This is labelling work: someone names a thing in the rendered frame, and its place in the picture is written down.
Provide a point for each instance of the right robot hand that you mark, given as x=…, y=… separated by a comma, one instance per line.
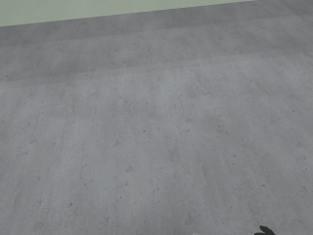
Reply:
x=266, y=231

